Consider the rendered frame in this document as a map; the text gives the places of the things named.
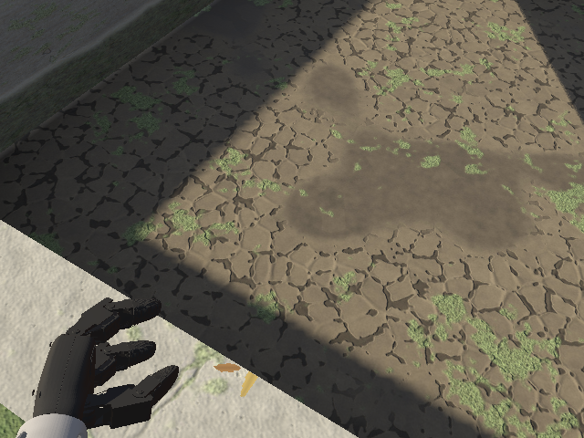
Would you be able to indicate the robot left hand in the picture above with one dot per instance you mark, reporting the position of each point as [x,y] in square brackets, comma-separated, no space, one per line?
[75,366]

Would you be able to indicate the left robot forearm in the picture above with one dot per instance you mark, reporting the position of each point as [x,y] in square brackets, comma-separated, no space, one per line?
[53,425]

